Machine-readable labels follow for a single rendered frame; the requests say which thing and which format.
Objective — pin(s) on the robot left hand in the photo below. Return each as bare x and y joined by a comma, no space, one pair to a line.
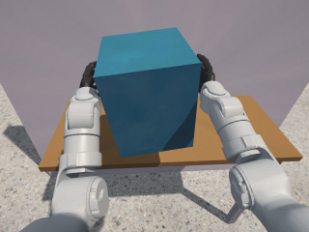
87,77

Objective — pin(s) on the table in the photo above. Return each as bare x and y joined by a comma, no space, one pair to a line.
206,150

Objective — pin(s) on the carton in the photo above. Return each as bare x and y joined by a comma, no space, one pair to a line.
148,84

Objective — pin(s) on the right robot forearm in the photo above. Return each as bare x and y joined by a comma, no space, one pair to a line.
240,142

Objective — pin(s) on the robot right hand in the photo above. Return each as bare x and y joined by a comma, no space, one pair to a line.
206,72

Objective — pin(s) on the left robot upper arm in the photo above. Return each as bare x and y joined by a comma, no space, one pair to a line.
78,203

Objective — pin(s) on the left robot forearm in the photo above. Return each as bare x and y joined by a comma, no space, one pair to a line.
81,136

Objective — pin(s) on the right robot upper arm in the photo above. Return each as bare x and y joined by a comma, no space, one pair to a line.
262,187

